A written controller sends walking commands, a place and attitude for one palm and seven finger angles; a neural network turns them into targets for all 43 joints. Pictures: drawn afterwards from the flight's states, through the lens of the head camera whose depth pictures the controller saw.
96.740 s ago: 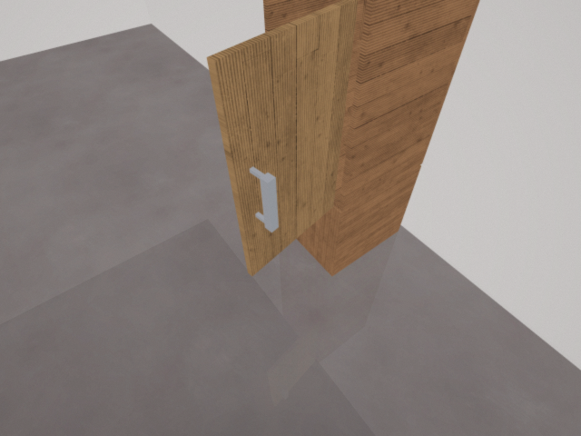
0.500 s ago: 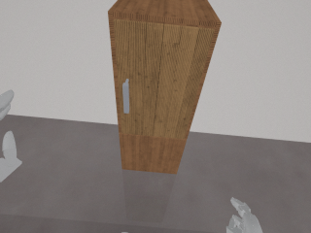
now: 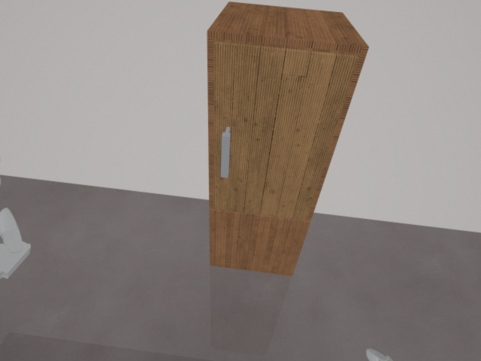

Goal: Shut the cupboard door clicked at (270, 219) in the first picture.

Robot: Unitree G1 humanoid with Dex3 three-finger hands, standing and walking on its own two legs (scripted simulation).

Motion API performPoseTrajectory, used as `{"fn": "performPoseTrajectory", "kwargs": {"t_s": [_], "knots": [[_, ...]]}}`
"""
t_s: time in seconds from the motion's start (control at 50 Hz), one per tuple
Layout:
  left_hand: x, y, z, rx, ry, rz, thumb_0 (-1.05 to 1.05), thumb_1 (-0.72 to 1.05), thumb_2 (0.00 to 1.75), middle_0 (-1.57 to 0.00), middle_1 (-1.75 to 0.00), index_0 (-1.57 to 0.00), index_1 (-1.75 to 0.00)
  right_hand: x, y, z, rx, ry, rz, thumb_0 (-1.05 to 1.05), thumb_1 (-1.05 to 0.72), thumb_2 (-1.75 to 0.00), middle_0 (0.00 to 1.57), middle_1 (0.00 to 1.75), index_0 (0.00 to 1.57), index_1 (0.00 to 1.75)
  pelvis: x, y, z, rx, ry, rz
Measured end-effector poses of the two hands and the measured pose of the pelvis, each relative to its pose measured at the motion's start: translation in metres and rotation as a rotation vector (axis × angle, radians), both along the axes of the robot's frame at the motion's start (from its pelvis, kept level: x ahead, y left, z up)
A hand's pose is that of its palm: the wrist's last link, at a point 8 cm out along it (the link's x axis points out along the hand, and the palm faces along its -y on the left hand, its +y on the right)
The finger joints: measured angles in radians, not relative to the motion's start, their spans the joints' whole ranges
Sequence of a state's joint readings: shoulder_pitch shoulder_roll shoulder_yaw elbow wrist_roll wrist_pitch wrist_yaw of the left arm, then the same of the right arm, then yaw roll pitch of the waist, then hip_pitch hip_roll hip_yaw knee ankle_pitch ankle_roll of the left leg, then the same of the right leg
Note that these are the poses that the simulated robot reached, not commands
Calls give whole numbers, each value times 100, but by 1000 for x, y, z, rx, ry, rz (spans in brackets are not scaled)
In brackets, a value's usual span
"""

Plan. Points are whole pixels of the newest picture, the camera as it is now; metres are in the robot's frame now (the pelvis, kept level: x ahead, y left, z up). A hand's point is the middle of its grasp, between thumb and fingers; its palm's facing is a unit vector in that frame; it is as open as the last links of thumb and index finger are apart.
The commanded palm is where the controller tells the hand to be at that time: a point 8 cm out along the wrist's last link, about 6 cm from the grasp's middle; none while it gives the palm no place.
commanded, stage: stop stepping back and stand still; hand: left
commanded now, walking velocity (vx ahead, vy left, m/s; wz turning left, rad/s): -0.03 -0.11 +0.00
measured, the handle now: (226, 152) +0.73 +0.09 -0.05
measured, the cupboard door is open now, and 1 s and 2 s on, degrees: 0 0 0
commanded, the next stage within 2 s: let the arm hang, fingers relaxed in 0.14 s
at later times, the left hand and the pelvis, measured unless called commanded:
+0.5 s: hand out of the picture +0.09 +0.17 -0.14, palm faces -0.03 -0.98 -0.21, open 7.4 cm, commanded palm none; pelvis -0.02 -0.01 +0.00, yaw +0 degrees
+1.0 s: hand out of the picture -0.07 +0.13 -0.16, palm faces +0.06 -0.98 -0.16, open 7.3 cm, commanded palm none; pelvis +0.00 -0.02 +0.01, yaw +0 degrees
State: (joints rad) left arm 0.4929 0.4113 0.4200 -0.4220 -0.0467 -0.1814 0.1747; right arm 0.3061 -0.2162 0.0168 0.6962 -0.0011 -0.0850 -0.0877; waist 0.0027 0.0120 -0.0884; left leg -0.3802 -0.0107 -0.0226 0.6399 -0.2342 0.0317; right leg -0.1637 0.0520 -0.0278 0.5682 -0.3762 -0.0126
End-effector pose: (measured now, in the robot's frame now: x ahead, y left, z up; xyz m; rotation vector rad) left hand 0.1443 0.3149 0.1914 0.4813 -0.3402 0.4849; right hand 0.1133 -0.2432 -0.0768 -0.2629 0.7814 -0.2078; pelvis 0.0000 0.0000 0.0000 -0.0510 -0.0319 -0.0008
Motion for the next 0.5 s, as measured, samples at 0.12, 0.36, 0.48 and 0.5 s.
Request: {"fn": "performPoseTrajectory", "kwargs": {"t_s": [0.12, 0.36, 0.48, 0.5], "knots": [[20, 1, -8, -74, 50, -4, 2, 90, 90, -21, -30, -21, -31, 4, 20, 16, 31, -46, 15, 1, -90, -90, 20, 30, 20, 30, -5, 4, 12, 33, 9, -26], [41, -30, -131, -132, 664, -114, 1, 90, 90, -20, -30, -20, -31, 11, -3, -20, 96, 46, 57, 1, -90, -90, 21, 30, 21, 30, -12, 0, 3, 22, 31, -25], [-42, -83, -289, -464, 1272, -71, 1, 91, 90, -20, -30, -20, -30, -41, -32, -35, 36, 246, -18, 1, -90, -90, 20, 30, 20, 30, -16, -10, -2, 32, -3, -2], [-62, -95, -306, -511, 1352, -72, 1, 91, 90, -20, -30, -20, -30, -53, -35, -36, 28, 290, -32, 1, -90, -90, 20, 30, 20, 30, -16, -12, -2, 30, -6, 1]]}}
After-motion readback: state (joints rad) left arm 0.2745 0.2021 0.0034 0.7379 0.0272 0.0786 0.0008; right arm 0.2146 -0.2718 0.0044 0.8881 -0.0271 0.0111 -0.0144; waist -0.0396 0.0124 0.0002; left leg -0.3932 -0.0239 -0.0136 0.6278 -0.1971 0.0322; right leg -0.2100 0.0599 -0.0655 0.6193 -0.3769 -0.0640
